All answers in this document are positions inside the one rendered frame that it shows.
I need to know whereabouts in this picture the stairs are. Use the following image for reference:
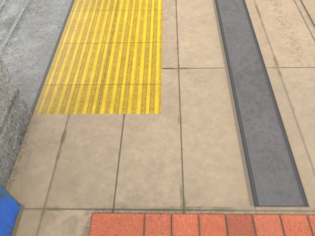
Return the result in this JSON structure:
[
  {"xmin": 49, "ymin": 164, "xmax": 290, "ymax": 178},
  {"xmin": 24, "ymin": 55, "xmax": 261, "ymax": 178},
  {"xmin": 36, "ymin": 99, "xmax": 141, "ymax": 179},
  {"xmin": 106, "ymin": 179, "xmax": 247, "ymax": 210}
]
[{"xmin": 0, "ymin": 0, "xmax": 27, "ymax": 47}]

